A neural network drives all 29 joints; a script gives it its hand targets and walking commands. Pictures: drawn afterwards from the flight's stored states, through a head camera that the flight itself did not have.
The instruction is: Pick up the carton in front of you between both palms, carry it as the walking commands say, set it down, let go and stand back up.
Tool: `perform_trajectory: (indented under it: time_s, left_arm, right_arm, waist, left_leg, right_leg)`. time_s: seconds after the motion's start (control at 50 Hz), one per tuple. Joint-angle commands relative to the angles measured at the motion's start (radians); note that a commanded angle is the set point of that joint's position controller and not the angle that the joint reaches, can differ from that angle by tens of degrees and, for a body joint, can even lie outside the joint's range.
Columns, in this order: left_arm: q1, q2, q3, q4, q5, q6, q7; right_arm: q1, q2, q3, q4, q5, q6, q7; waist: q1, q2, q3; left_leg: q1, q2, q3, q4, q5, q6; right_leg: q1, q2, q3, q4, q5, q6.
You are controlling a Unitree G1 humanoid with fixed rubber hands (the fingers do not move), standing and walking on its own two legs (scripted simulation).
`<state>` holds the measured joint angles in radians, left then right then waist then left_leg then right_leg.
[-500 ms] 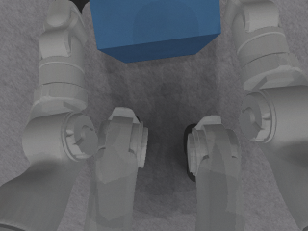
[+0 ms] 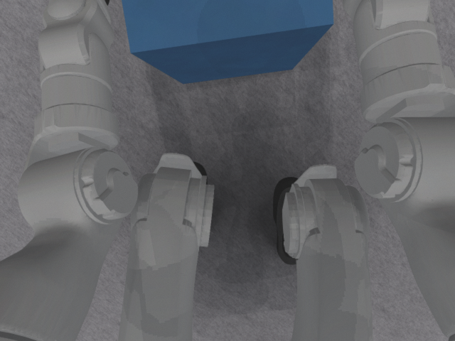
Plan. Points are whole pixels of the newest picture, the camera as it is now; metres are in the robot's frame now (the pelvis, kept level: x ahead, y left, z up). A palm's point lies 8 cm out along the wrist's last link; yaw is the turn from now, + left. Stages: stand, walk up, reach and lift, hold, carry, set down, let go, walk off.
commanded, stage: set down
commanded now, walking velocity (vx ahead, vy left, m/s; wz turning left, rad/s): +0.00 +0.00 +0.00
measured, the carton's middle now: out of the picture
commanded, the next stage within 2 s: let go in 1.44 s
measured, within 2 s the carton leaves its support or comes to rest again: rests again in 0.18 s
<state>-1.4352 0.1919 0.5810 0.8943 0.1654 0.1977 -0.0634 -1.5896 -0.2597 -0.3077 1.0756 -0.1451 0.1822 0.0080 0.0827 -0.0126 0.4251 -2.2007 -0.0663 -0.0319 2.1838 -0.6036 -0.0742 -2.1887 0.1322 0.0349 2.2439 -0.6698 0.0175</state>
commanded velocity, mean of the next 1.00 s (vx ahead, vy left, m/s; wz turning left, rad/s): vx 0.00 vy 0.00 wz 0.00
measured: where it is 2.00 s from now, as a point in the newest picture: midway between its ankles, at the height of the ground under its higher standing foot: (239, 226)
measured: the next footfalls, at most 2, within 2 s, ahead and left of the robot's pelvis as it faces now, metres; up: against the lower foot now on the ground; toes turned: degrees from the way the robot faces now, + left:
none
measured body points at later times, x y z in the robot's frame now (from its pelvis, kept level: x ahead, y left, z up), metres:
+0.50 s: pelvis -0.01 +0.01 -0.01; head +0.37 +0.01 +0.23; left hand +0.54 +0.25 -0.17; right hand +0.60 -0.14 -0.17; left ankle +0.11 +0.13 -0.34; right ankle +0.09 -0.11 -0.34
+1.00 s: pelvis +0.00 +0.01 +0.11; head +0.35 +0.02 +0.39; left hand +0.55 +0.25 +0.00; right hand +0.61 -0.14 +0.00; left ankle +0.11 +0.13 -0.34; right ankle +0.09 -0.11 -0.34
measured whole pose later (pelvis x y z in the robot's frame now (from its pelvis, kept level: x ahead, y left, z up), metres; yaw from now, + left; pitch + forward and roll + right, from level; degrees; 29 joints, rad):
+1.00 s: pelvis +0.00 +0.01 +0.11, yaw +0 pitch +46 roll +1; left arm -1.31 0.27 0.32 0.87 -0.10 0.20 0.11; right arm -1.45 -0.41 -0.14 1.02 0.07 0.22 -0.05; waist 0.10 -0.02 0.07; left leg -2.09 -0.03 -0.01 1.77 -0.49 -0.02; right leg -2.06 0.07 0.03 1.81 -0.56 0.01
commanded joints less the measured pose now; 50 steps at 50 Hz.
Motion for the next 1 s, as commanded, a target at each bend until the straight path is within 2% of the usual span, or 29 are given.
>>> perform_trajectory:
  time_s: [0.0,0.04,0.08,0.1,0.14,0.18,0.22,0.24,0.32,0.4,0.48,0.56,0.66,0.72,0.82,0.98]
  left_arm:
    - [-0.29,-0.589,-0.248,0.117,-0.019,0.044,-0.15]
    - [-0.274,-0.563,-0.239,0.122,-0.016,0.037,-0.141]
    - [-0.232,-0.461,-0.202,0.13,-0.009,0.021,-0.113]
    - [-0.194,-0.355,-0.163,0.136,-0.006,0.009,-0.087]
    - [-0.107,-0.036,-0.087,0.113,-0.002,-0.042,0.004]
    - [-0.137,0.201,-0.085,0.071,-0.063,-0.114,0.092]
    - [-0.227,0.257,-0.131,0.062,-0.149,-0.154,0.135]
    - [-0.256,0.277,-0.164,0.061,-0.195,-0.164,0.146]
    - [-0.308,0.3,-0.292,0.069,-0.335,-0.169,0.158]
    - [-0.295,0.31,-0.339,0.086,-0.396,-0.141,0.167]
    - [-0.288,0.308,-0.347,0.047,-0.39,-0.114,0.182]
    - [-0.29,0.295,-0.341,-0.046,-0.366,-0.071,0.203]
    - [-0.219,0.225,-0.309,-0.017,-0.311,-0.044,0.202]
    - [-0.192,0.199,-0.285,-0.017,-0.279,-0.046,0.192]
    - [-0.162,0.206,-0.252,-0.057,-0.253,-0.042,0.183]
    - [-0.094,0.228,-0.246,-0.172,-0.266,-0.005,0.17]
  right_arm:
    - [-0.188,0.615,0.185,0.089,0.013,0.045,0.153]
    - [-0.186,0.583,0.189,0.079,0.008,0.04,0.146]
    - [-0.172,0.478,0.171,0.072,0.0,0.029,0.125]
    - [-0.144,0.371,0.142,0.072,-0.005,0.02,0.103]
    - [-0.095,0.037,0.102,0.041,-0.001,-0.017,0.021]
    - [-0.146,-0.196,0.122,-0.032,0.072,-0.066,-0.065]
    - [-0.262,-0.24,0.183,-0.07,0.172,-0.095,-0.101]
    - [-0.302,-0.261,0.214,-0.093,0.216,-0.105,-0.109]
    - [-0.365,-0.276,0.338,-0.123,0.352,-0.112,-0.104]
    - [-0.347,-0.283,0.378,-0.078,0.402,-0.085,-0.091]
    - [-0.319,-0.303,0.333,-0.06,0.371,-0.057,-0.09]
    - [-0.308,-0.326,0.262,-0.104,0.323,-0.021,-0.102]
    - [-0.227,-0.298,0.188,-0.042,0.251,-0.005,-0.088]
    - [-0.206,-0.272,0.164,-0.036,0.225,-0.013,-0.074]
    - [-0.192,-0.255,0.157,-0.08,0.21,-0.009,-0.063]
    - [-0.158,-0.261,0.159,-0.203,0.209,0.029,-0.059]
  waist:
    - [0.013,-0.082,-0.701]
    - [0.017,-0.083,-0.712]
    - [0.025,-0.085,-0.732]
    - [0.028,-0.086,-0.746]
    - [0.037,-0.078,-0.81]
    - [0.061,-0.07,-0.937]
    - [0.074,-0.08,-1.077]
    - [0.069,-0.09,-1.139]
    - [0.083,-0.108,-1.3]
    - [0.097,-0.115,-1.343]
    - [0.081,-0.09,-1.426]
    - [0.054,-0.051,-1.517]
    - [0.032,-0.029,-1.352]
    - [0.033,-0.034,-1.321]
    - [0.052,-0.066,-1.404]
    - [0.063,-0.112,-1.61]
  left_leg:
    - [0.306,-0.034,0.089,-0.129,0.213,0.056]
    - [0.314,-0.029,0.094,-0.121,0.222,0.049]
    - [0.34,-0.021,0.101,-0.115,0.234,0.035]
    - [0.352,-0.014,0.103,-0.114,0.239,0.026]
    - [0.397,0.001,0.107,-0.119,0.267,0.011]
    - [0.443,0.013,0.102,-0.105,0.366,0.01]
    - [0.485,0.02,0.093,-0.081,0.482,0.022]
    - [0.519,0.024,0.086,-0.071,0.53,0.03]
    - [0.644,0.039,0.068,-0.063,0.605,0.045]
    - [0.669,0.049,0.078,-0.1,0.536,0.044]
    - [0.749,0.041,0.087,-0.148,0.492,0.048]
    - [0.824,0.023,0.096,-0.221,0.467,0.046]
    - [0.718,0.017,0.092,-0.313,0.391,0.037]
    - [0.683,0.015,0.092,-0.364,0.388,0.033]
    - [0.703,0.009,0.1,-0.446,0.42,0.033]
    - [0.829,-0.005,0.114,-0.577,0.54,0.035]
  right_leg:
    - [0.337,0.003,-0.03,-0.22,0.241,-0.028]
    - [0.362,-0.002,-0.028,-0.216,0.256,-0.022]
    - [0.393,-0.012,-0.028,-0.213,0.27,-0.013]
    - [0.411,-0.02,-0.028,-0.212,0.279,-0.007]
    - [0.446,-0.035,-0.028,-0.212,0.306,0.007]
    - [0.492,-0.047,-0.017,-0.197,0.388,0.021]
    - [0.526,-0.06,-0.004,-0.164,0.486,0.032]
    - [0.538,-0.066,-0.001,-0.151,0.518,0.032]
    - [0.567,-0.083,-0.009,-0.129,0.522,0.02]
    - [0.588,-0.089,-0.03,-0.151,0.433,0.006]
    - [0.583,-0.076,-0.056,-0.195,0.363,-0.003]
    - [0.577,-0.06,-0.078,-0.268,0.321,-0.016]
    - [0.469,-0.059,-0.075,-0.367,0.253,-0.02]
    - [0.467,-0.057,-0.07,-0.419,0.264,-0.019]
    - [0.564,-0.05,-0.068,-0.497,0.316,-0.012]
    - [0.775,-0.032,-0.071,-0.627,0.455,-0.001]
